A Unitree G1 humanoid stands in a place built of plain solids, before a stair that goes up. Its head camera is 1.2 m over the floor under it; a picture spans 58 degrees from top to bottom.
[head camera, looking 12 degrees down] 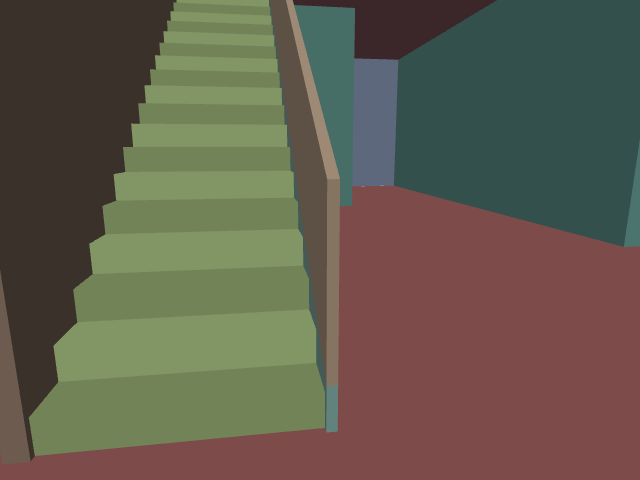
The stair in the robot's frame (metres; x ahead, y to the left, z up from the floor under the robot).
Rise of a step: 0.17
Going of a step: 0.27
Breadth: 1.18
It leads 9 degrees to the left of straight ahead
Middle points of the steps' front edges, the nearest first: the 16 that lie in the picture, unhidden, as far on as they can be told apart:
1.59 0.56 0.17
1.86 0.60 0.35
2.12 0.64 0.52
2.39 0.68 0.69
2.66 0.72 0.86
2.92 0.76 1.04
3.19 0.80 1.21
3.45 0.84 1.38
3.72 0.88 1.55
3.98 0.92 1.73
4.25 0.96 1.90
4.51 1.00 2.07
4.78 1.04 2.24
5.05 1.08 2.42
5.31 1.13 2.59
5.58 1.17 2.76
